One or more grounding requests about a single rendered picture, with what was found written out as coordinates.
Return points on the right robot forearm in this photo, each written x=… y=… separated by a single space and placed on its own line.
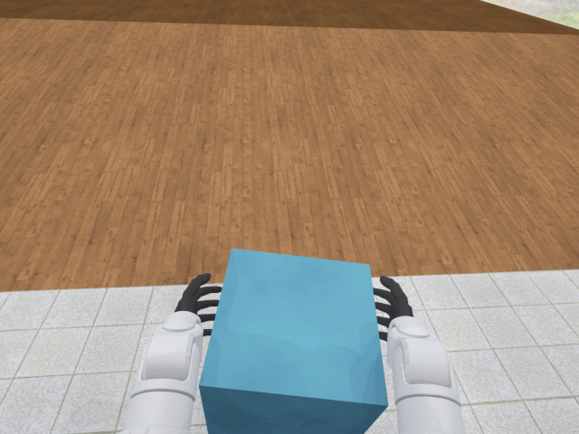
x=425 y=389

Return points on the carton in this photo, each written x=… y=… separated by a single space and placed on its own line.
x=294 y=349

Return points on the robot left hand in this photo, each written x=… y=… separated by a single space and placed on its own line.
x=193 y=292

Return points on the left robot forearm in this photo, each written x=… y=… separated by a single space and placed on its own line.
x=164 y=389

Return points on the robot right hand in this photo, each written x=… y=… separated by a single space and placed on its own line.
x=398 y=300

